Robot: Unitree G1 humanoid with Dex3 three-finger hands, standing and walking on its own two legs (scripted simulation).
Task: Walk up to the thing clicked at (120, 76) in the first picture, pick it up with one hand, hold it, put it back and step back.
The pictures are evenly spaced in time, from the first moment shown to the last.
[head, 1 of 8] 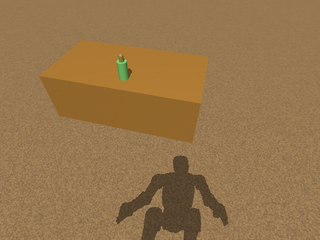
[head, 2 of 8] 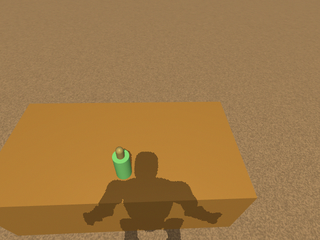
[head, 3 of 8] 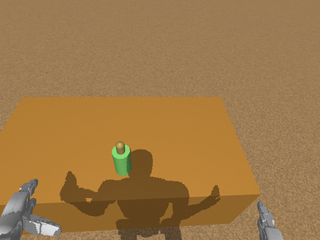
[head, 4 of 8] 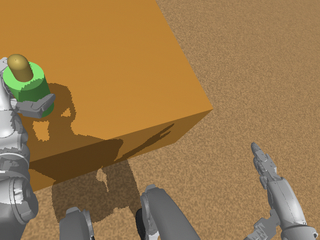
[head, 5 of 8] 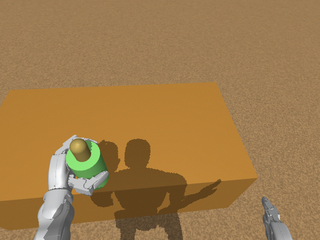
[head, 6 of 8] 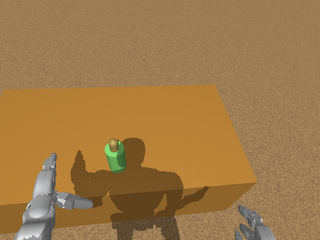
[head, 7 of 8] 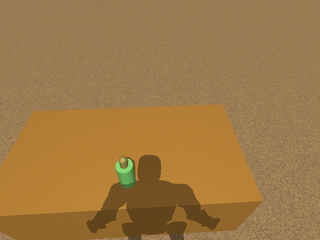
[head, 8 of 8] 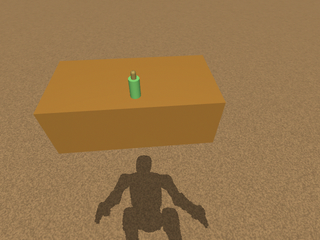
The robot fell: no
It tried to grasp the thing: yes
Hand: left
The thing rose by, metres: 0.28
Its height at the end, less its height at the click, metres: +0.00
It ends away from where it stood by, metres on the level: 0.02
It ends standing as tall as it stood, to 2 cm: yes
